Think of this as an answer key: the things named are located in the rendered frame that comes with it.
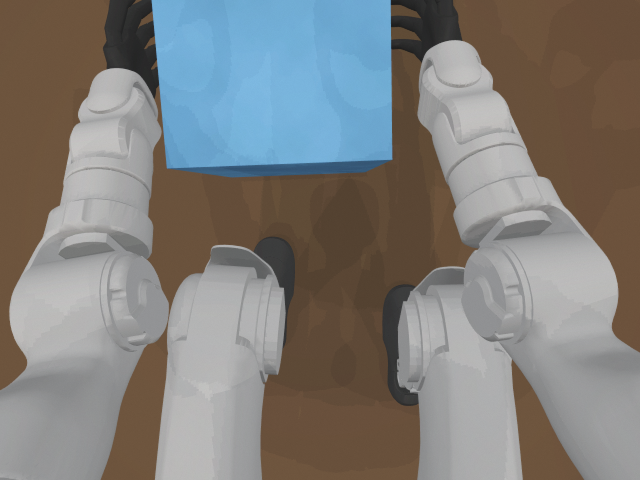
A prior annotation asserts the left robot thigh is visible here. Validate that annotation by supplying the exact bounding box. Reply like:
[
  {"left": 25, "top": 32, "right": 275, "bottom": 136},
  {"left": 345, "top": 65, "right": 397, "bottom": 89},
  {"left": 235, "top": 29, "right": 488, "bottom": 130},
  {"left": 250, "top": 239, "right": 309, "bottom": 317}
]
[{"left": 155, "top": 264, "right": 286, "bottom": 480}]

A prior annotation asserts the right robot forearm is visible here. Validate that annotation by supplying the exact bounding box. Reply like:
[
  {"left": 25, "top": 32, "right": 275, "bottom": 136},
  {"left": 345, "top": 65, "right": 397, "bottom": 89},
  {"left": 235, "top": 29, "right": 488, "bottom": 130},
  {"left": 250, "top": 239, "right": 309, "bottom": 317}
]
[{"left": 417, "top": 40, "right": 618, "bottom": 304}]

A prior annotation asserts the robot right hand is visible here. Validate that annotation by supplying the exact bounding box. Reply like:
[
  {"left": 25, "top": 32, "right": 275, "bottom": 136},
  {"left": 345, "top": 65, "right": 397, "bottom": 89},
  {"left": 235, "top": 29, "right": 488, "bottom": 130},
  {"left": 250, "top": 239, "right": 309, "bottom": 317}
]
[{"left": 391, "top": 0, "right": 462, "bottom": 62}]

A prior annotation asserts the left robot upper arm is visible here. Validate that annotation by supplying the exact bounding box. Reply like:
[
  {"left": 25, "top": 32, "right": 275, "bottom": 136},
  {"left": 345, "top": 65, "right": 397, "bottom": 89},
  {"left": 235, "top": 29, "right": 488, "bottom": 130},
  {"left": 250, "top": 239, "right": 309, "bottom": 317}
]
[{"left": 0, "top": 250, "right": 169, "bottom": 480}]

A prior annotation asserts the left robot forearm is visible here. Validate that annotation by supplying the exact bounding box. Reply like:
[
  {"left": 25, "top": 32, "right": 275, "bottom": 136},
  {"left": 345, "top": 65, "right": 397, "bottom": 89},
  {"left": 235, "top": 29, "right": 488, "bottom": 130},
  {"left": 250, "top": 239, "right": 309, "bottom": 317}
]
[{"left": 9, "top": 68, "right": 162, "bottom": 352}]

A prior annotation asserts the robot left shin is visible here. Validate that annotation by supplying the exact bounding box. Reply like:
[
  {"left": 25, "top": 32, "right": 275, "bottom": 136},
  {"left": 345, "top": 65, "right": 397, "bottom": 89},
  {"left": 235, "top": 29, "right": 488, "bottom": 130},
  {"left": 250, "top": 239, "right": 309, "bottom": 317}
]
[{"left": 167, "top": 245, "right": 279, "bottom": 352}]

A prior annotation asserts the carton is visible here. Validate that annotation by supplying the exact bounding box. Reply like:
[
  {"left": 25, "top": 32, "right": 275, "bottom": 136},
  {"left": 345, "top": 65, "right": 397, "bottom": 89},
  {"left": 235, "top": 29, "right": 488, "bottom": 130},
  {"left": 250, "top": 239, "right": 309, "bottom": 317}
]
[{"left": 152, "top": 0, "right": 392, "bottom": 177}]

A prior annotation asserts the robot left hand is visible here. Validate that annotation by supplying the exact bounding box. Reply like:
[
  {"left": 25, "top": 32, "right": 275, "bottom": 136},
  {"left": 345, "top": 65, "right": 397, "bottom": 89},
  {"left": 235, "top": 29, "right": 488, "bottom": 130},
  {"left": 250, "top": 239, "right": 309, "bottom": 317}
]
[{"left": 103, "top": 0, "right": 159, "bottom": 99}]

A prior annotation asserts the right robot upper arm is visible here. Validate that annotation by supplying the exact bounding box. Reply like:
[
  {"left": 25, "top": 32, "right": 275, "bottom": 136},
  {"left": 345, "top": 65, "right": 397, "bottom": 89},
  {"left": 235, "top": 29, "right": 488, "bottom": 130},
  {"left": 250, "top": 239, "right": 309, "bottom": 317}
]
[{"left": 461, "top": 232, "right": 640, "bottom": 480}]

